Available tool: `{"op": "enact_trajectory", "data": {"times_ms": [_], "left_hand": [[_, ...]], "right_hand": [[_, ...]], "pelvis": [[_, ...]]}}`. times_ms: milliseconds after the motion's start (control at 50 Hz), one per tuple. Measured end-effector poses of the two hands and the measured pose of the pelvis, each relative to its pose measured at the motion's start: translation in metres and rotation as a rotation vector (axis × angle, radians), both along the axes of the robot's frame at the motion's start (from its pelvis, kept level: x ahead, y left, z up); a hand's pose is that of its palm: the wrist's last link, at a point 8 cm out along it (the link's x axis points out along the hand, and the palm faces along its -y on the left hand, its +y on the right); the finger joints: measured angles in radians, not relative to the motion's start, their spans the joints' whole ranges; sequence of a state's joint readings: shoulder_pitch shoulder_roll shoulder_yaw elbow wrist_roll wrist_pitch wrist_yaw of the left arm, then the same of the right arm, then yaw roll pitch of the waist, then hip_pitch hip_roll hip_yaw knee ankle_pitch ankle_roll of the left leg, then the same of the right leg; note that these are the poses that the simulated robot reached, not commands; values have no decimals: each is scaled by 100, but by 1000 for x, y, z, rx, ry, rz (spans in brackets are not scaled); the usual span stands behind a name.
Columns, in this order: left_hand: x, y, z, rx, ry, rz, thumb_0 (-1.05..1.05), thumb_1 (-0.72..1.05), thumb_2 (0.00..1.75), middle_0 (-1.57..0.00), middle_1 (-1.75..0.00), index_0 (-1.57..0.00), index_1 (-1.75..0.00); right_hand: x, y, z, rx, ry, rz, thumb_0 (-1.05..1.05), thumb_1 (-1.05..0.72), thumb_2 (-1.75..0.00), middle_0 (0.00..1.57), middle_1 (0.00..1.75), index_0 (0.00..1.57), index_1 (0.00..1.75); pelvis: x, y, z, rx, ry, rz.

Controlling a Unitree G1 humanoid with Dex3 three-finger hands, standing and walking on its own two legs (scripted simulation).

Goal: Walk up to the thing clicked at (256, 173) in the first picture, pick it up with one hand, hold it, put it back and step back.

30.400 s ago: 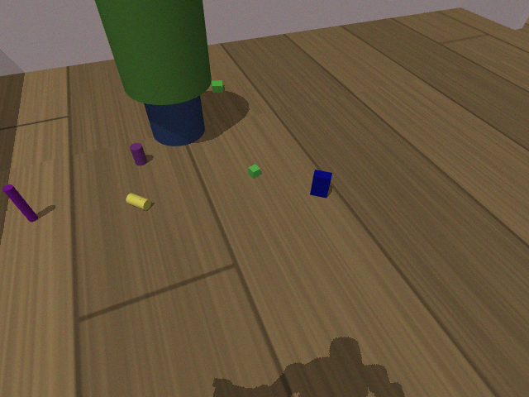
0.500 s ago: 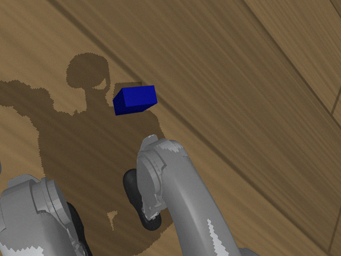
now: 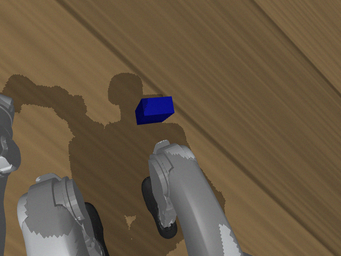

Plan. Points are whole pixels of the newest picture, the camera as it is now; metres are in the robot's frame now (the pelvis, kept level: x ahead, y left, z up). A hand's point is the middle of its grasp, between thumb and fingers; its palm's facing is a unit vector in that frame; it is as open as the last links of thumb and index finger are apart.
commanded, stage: lift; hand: left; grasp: from above
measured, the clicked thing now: out of the picture +0.50 +0.30 -0.20
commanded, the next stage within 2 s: hold in 1.58 s
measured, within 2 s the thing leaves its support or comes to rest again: neither
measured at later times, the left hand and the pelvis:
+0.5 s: hand out of the picture +0.43 +0.28 -0.02, palm faces -0.16 -0.40 -0.90, open 5.2 cm; pelvis +0.00 -0.01 +0.07, yaw +5 degrees
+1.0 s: hand out of the picture +0.37 +0.25 +0.18, palm faces -0.21 -0.39 -0.89, open 5.2 cm; pelvis +0.03 -0.01 +0.26, yaw +7 degrees
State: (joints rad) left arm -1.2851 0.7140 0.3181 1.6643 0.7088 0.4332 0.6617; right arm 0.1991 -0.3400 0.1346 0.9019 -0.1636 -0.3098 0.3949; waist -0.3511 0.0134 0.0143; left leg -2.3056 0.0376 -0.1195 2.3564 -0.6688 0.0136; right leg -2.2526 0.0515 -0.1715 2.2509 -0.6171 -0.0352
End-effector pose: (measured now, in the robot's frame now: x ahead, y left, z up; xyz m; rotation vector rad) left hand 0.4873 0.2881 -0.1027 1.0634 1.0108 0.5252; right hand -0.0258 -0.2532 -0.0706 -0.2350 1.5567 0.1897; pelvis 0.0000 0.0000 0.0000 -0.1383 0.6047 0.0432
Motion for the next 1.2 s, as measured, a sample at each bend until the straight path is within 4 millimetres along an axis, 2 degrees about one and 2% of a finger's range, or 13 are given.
{"op": "enact_trajectory", "data": {"times_ms": [120,240,360,460,580,800,1080,1200], "left_hand": [[-9,6,22,-10,31,25,-10,41,29,-84,-30,-119,-44],[-24,8,47,-12,48,9,-10,41,27,-84,-30,-119,-43],[-41,6,86,9,36,-25,-10,42,26,-85,-30,-119,-42],[-56,4,123,15,34,-40,-11,42,25,-86,-28,-119,-40],[-77,-2,164,10,66,-53,-11,42,24,-87,-27,-121,-39],[-107,-19,238,3,74,-85,-11,38,28,-91,-23,-122,-37],[-114,-29,378,33,84,-82,-12,34,33,-94,-21,-125,-38],[-112,-29,411,31,132,-7,-11,34,34,-93,-22,-125,-39]], "right_hand": [[6,-5,-4,2,-1,-30,0,-93,-90,20,29,20,29],[24,-3,-13,14,-56,-60,0,-93,-90,20,29,20,29],[52,-1,-14,22,-151,-83,0,-93,-91,20,29,20,29],[75,-1,-1,16,-234,-86,0,-94,-91,20,29,20,29],[97,-6,37,-22,-318,-82,0,-93,-91,20,29,20,29],[133,-18,130,-124,-425,-77,1,-93,-91,20,30,20,29],[173,0,246,-105,-518,-131,1,-92,-91,20,30,20,30],[180,2,276,-88,-522,-113,1,-91,-90,20,30,20,30]], "pelvis": [[3,0,6,16,14,6],[4,-2,15,40,18,17],[3,-4,32,63,20,30],[1,-6,56,78,12,36],[1,-9,95,88,-4,44],[7,-11,178,97,-53,56],[39,-11,293,118,-216,77],[53,-12,323,127,-258,88]]}}
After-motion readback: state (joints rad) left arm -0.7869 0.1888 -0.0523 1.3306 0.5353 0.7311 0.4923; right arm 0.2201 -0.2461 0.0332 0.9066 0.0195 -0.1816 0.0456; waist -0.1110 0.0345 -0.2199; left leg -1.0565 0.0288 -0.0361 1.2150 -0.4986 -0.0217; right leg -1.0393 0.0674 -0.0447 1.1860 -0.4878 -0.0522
